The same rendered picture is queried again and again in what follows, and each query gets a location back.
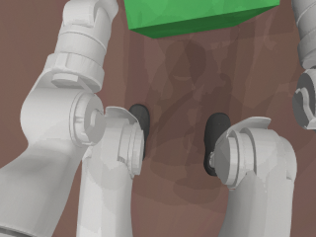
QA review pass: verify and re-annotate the left robot forearm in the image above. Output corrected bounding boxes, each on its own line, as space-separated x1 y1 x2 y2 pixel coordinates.
20 0 119 126

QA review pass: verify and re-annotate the right robot upper arm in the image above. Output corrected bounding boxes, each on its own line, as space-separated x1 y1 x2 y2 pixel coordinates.
291 65 316 133

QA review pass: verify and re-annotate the carton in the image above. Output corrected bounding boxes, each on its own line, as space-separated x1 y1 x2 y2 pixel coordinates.
123 0 280 39

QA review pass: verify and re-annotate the left robot thigh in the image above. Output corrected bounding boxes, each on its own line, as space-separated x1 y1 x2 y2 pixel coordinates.
76 117 144 237

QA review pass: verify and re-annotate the left robot upper arm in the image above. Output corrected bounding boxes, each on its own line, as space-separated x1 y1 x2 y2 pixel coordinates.
0 87 107 237

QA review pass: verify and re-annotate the right robot forearm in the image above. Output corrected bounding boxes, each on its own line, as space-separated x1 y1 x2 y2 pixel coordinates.
291 0 316 70

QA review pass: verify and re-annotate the left robot foot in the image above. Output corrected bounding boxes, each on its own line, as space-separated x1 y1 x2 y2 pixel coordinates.
128 104 150 161

